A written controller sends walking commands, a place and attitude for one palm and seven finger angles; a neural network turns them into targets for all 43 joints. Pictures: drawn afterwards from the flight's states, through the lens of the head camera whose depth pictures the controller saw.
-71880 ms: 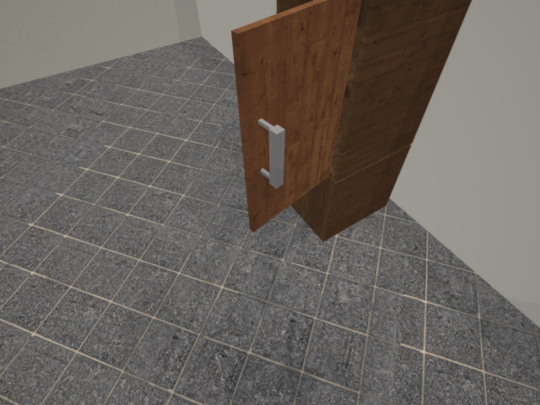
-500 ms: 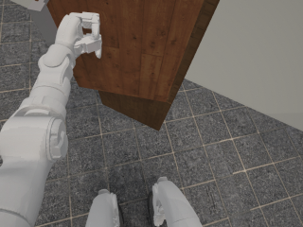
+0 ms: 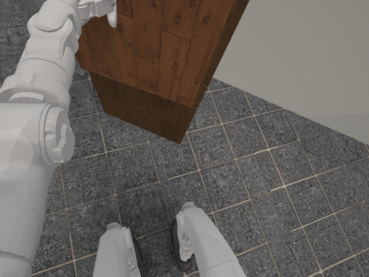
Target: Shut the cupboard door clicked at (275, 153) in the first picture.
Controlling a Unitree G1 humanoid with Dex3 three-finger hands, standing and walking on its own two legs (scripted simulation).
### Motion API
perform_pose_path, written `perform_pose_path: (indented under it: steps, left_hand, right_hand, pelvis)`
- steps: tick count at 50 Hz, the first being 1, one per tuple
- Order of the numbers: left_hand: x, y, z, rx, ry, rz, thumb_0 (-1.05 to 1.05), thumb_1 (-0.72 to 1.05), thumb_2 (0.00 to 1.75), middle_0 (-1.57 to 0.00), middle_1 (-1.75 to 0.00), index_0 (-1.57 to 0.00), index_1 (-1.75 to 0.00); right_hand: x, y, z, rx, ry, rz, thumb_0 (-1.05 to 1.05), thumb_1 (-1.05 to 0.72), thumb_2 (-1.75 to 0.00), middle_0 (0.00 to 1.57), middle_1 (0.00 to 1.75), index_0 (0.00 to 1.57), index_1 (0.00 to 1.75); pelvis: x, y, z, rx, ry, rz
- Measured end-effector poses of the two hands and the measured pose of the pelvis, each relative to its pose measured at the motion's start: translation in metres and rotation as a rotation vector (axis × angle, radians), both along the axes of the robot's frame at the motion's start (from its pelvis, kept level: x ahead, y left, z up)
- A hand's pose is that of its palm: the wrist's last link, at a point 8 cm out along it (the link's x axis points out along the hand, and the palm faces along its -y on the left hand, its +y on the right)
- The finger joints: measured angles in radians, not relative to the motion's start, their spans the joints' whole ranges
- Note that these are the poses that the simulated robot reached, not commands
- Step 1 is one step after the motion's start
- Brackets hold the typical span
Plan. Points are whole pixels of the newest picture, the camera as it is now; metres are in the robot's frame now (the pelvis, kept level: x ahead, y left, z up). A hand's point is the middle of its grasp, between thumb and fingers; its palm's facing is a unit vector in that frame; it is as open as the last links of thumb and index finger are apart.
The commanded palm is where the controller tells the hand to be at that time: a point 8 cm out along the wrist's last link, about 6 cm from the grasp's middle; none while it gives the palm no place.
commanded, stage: pull the fist back off the door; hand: left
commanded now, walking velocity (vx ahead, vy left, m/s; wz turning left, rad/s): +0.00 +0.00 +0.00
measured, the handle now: out of the picture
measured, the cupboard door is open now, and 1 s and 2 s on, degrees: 4 0 0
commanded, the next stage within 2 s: draw the hand back to the body in 0.84 s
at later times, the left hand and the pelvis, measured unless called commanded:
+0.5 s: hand (124, 6) +0.59 +0.00 +0.12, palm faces +0.06 -1.00 +0.00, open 3.1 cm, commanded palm +0.55 +0.05 +0.11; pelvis +0.03 -0.01 +0.04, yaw +1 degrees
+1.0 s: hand (139, 31) +0.53 -0.02 +0.12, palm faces -0.01 -1.00 -0.09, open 3.1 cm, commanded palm +0.49 +0.06 +0.12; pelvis +0.03 -0.03 +0.05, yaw +3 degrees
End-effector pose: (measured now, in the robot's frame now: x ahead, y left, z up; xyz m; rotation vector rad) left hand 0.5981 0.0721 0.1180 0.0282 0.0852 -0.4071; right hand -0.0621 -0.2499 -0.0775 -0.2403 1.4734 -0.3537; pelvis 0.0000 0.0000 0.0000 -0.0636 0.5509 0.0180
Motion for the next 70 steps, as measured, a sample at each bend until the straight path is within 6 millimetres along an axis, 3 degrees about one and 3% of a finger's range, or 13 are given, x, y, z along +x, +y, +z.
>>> perform_pose_path:
  steps: [5, 10, 14, 19, 23, 29, 37, 43, 47, 51, 56, 62, 70]
  left_hand:
    - [0.006, -0.006, -0.011, -0.126, 0.054, 0.328, 0.03, 0.89, 0.95, -1.3, -1.5, -1.3, -1.5]
    - [0.001, -0.015, -0.013, -0.032, -0.065, 0.504, 0.02, 0.87, 0.94, -1.3, -1.5, -1.3, -1.5]
    - [-0.003, -0.022, -0.011, 0.074, -0.146, 0.467, 0.03, 0.89, 0.94, -1.3, -1.5, -1.3, -1.5]
    - [-0.015, -0.027, -0.012, 0.063, -0.034, 0.42, 0.03, 0.9, 0.92, -1.3, -1.5, -1.3, -1.5]
    - [-0.029, -0.024, -0.006, -0.001, 0.011, 0.454, 0.02, 0.9, 0.91, -1.3, -1.5, -1.3, -1.5]
    - [-0.047, -0.02, 0.006, -0.011, -0.102, 0.459, 0.02, 0.9, 0.9, -1.3, -1.5, -1.3, -1.5]
    - [-0.082, -0.013, -0.023, 0.024, -0.049, 0.442, 0.02, 0.9, 0.9, -1.3, -1.5, -1.3, -1.5]
    - [-0.101, -0.018, -0.013, -0.009, -0.127, 0.431, 0.02, 0.9, 0.9, -1.3, -1.5, -1.3, -1.5]
    - [-0.097, -0.031, 0.005, 0.031, -0.182, 0.389, 0.02, 0.9, 0.9, -1.31, -1.5, -1.3, -1.5]
    - [-0.091, -0.038, 0.007, 0.042, -0.115, 0.403, 0.02, 0.89, 0.9, -1.31, -1.5, -1.3, -1.5]
    - [-0.107, -0.008, 0.007, -0.007, -0.059, 0.504, 0.02, 0.89, 0.9, -1.3, -1.5, -1.3, -1.5]
    - [-0.153, 0.046, 0.038, 0.044, -0.176, 0.517, 0.02, 0.9, 0.9, -1.3, -1.5, -1.3, -1.5]
    - [-0.205, 0.069, 0.066, -0.015, -0.125, 0.419, 0.02, 0.9, 0.9, -1.3, -1.5, -1.3, -1.5]
  right_hand:
    - [-0.005, 0.013, 0.0, 0.063, 0.03, 0.032, 0.0, -0.9, -0.9, 0.2, 0.3, 0.2, 0.3]
    - [-0.005, 0.026, -0.003, 0.154, 0.048, 0.046, 0.0, -0.9, -0.9, 0.2, 0.3, 0.2, 0.3]
    - [-0.005, 0.03, -0.005, 0.195, 0.052, 0.002, 0.0, -0.9, -0.9, 0.2, 0.3, 0.2, 0.3]
    - [0.005, 0.027, 0.005, 0.219, 0.049, -0.023, 0.0, -0.9, -0.9, 0.2, 0.3, 0.2, 0.3]
    - [0.023, 0.015, 0.015, 0.213, 0.009, 0.01, 0.0, -0.9, -0.9, 0.2, 0.3, 0.2, 0.3]
    - [0.057, -0.013, 0.022, 0.175, -0.051, 0.073, 0.0, -0.9, -0.9, 0.2, 0.3, 0.2, 0.3]
    - [0.101, -0.038, 0.02, 0.136, -0.117, 0.121, 0.0, -0.9, -0.9, 0.2, 0.3, 0.2, 0.3]
    - [0.129, -0.038, 0.014, 0.138, -0.186, 0.152, 0.0, -0.9, -0.9, 0.2, 0.3, 0.2, 0.3]
    - [0.137, -0.032, 0.007, 0.152, -0.212, 0.154, 0.0, -0.9, -0.9, 0.2, 0.3, 0.2, 0.3]
    - [0.133, -0.025, 0.005, 0.17, -0.218, 0.13, 0.0, -0.9, -0.9, 0.2, 0.3, 0.2, 0.3]
    - [0.124, -0.016, 0.014, 0.2, -0.23, 0.085, 0.0, -0.9, -0.9, 0.2, 0.3, 0.2, 0.3]
    - [0.126, -0.015, 0.032, 0.219, -0.254, 0.089, 0.0, -0.9, -0.9, 0.2, 0.3, 0.2, 0.3]
    - [0.182, -0.03, 0.073, 0.119, -0.422, 0.157, 0.01, -0.9, -0.9, 0.2, 0.3, 0.2, 0.3]
  pelvis:
    - [0.004, 0.002, -0.001, 0.0, 0.026, -0.007]
    - [0.009, 0.001, -0.001, 0.007, 0.04, -0.014]
    - [0.013, -0.002, 0.004, 0.016, 0.024, -0.018]
    - [0.021, -0.006, 0.022, 0.028, -0.014, -0.019]
    - [0.03, -0.011, 0.037, 0.04, -0.048, -0.019]
    - [0.037, -0.019, 0.044, 0.052, -0.082, -0.008]
    - [0.038, -0.025, 0.048, 0.062, -0.111, 0.003]
    - [0.036, -0.026, 0.05, 0.07, -0.136, 0.01]
    - [0.032, -0.027, 0.048, 0.072, -0.144, 0.014]
    - [0.03, -0.027, 0.049, 0.077, -0.147, 0.003]
    - [0.033, -0.027, 0.062, 0.09, -0.18, -0.033]
    - [0.037, -0.029, 0.081, 0.091, -0.26, -0.036]
    - [0.039, -0.023, 0.105, 0.072, -0.379, 0.007]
